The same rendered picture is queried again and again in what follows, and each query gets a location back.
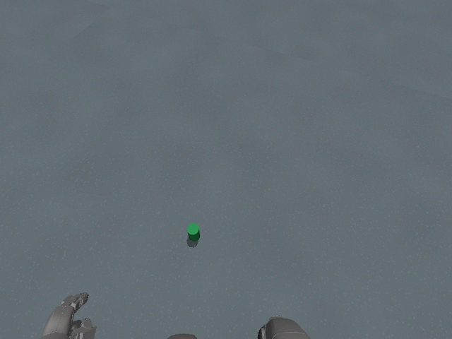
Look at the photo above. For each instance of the can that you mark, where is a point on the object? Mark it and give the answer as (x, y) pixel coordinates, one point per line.
(193, 232)

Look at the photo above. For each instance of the left robot hand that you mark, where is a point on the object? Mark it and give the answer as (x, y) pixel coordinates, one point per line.
(61, 319)

